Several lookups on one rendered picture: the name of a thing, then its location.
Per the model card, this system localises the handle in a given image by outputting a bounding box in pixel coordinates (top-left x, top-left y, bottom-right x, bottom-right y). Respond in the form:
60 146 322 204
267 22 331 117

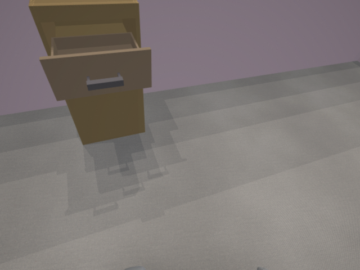
86 73 124 91

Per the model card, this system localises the cabinet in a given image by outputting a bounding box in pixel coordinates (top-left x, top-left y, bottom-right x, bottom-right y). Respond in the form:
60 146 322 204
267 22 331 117
29 0 145 145

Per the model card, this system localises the drawer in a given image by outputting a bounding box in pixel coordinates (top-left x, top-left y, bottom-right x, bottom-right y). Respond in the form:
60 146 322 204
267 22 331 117
39 32 152 101

